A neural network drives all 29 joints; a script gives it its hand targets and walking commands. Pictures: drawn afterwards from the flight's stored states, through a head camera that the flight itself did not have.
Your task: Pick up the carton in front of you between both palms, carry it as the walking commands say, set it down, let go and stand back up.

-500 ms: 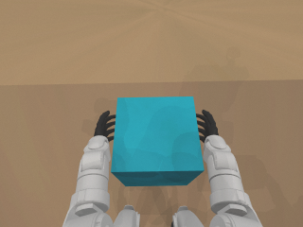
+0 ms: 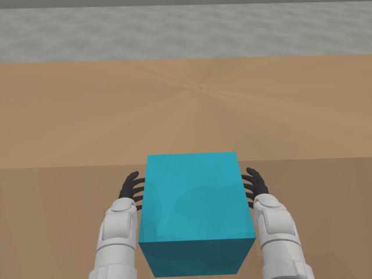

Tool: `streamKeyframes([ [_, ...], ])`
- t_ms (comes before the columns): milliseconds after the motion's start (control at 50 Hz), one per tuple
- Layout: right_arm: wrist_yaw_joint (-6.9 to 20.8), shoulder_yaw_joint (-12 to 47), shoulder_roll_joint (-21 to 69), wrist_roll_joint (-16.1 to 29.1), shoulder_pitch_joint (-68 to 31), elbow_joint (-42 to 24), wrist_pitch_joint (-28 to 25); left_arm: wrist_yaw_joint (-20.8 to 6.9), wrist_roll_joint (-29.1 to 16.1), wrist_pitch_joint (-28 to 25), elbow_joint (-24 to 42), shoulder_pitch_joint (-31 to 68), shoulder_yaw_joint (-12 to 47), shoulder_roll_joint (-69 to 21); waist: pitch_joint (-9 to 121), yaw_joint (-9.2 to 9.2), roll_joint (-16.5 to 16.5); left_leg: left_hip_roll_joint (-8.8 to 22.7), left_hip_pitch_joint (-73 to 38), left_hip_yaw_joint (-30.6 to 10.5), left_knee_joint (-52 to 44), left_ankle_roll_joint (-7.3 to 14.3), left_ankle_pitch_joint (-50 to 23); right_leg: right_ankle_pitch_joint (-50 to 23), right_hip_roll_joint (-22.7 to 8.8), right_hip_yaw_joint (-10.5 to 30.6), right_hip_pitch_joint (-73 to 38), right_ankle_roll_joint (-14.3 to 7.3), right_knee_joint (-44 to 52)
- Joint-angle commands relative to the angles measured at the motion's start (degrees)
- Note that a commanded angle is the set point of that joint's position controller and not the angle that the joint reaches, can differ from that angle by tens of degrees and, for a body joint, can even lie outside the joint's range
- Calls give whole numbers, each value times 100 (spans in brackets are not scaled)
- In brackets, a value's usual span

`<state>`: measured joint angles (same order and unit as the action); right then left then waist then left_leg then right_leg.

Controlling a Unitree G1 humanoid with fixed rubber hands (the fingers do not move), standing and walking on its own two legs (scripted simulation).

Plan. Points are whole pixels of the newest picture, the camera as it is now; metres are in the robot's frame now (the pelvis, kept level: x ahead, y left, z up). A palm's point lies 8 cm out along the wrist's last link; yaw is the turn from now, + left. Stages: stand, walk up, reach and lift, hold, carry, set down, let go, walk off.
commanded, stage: reach and lift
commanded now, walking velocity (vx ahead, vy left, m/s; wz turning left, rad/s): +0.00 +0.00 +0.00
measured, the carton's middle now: (193, 216) +0.30 +0.00 -0.04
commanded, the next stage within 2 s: hold in 0.92 s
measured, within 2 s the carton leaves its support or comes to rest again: neither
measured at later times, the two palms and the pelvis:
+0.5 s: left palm (126, 200) +0.30 +0.15 +0.03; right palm (259, 196) +0.30 -0.15 +0.04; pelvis +0.00 +0.00 +0.00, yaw +0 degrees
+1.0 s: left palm (125, 198) +0.30 +0.15 +0.05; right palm (261, 194) +0.30 -0.15 +0.05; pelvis +0.01 +0.00 +0.01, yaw +0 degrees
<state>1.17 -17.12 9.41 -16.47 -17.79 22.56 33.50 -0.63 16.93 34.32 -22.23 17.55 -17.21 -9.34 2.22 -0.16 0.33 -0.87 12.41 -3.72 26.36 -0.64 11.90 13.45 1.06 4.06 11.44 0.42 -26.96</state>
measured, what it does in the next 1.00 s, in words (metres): stands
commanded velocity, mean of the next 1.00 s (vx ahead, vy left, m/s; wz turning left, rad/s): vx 0.00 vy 0.00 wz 0.00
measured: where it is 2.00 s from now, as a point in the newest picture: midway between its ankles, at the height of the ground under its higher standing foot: outside the picture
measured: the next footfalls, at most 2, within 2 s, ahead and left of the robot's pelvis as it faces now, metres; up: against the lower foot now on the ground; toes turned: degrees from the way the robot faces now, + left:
none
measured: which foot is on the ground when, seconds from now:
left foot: down 0.00-1.00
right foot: down 0.00-1.00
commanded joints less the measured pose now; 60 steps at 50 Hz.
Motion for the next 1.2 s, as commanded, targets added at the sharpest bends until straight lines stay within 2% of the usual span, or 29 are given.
streamKeyframes([
  [0,1323,2680,5353,933,-2633,408,48,-1377,-998,-40,-272,2773,2725,-5227,524,39,2,-432,-466,49,-477,133,62,-24,361,-23,25,-100,629],
  [80,1360,2751,5446,964,-3030,307,-3,-1427,-1056,-82,-173,3207,2822,-5365,804,14,-8,-419,-608,41,-434,133,49,-44,362,-38,-93,-107,581],
  [180,1346,2765,5392,937,-3095,266,4,-1415,-1063,-61,-134,3284,2891,-5357,951,-17,-19,-428,-748,47,-471,104,-35,-114,384,-57,-228,-96,594],
  [540,1291,3042,5151,1116,-2236,-414,208,-1277,-1240,150,542,2365,3160,-5223,1066,17,-62,-454,-1276,-7,-680,13,-1275,-1251,468,-10,-765,-35,790],
  [680,1252,3174,5127,1204,-2000,-691,318,-1258,-1333,258,821,2144,3279,-5145,1026,21,-41,-467,-1363,-21,-720,15,-1507,-1511,468,24,-883,-7,835],
  [900,1199,3282,5129,1274,-2029,-916,481,-1262,-1391,398,1042,2194,3364,-5031,902,25,3,-484,-1337,-10,-753,45,-1283,-1405,440,39,-931,18,881],
  [1000,1139,3609,5095,1474,-1862,-1400,704,-1226,-1618,609,1536,2076,3728,-5001,1117,-21,4,-489,-1534,-49,-816,38,-1602,-1779,435,70,-1173,32,943],
  [1100,1124,3283,4787,1306,-1850,-1192,907,-1175,-1403,812,1319,2009,3370,-4712,387,4,-17,-459,-1269,0,-970,59,-741,-904,408,15,-921,-11,1073],
  [1180,1178,3304,4889,1336,-2242,-1187,883,-1221,-1436,795,1286,2381,3375,-4850,449,8,-24,-434,-1232,9,-913,74,-478,-617,397,-18,-829,-30,1028],
])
